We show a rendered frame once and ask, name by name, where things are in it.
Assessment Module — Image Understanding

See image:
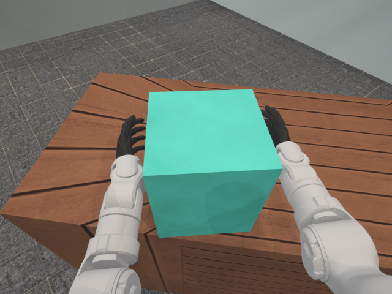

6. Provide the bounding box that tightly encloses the carton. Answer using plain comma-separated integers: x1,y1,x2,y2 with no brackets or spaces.
143,89,283,238

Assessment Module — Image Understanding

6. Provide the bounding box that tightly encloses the robot right upper arm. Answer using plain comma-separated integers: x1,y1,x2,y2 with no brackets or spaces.
300,219,392,294

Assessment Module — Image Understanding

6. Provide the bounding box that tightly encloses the robot left upper arm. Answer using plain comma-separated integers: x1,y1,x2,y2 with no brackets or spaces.
69,267,141,294

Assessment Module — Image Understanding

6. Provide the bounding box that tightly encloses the left robot hand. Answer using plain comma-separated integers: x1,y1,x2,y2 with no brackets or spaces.
116,115,146,158

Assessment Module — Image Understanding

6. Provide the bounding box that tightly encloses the right robot hand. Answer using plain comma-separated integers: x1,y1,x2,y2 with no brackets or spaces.
261,105,291,147

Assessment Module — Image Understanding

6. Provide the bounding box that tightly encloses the pedestal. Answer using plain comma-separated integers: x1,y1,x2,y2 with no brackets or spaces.
0,72,392,294

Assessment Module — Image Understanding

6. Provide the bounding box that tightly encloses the robot left forearm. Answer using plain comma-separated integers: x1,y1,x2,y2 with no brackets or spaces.
69,155,146,293

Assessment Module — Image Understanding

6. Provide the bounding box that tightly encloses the robot right forearm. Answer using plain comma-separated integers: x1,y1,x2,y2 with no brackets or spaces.
275,141,379,267

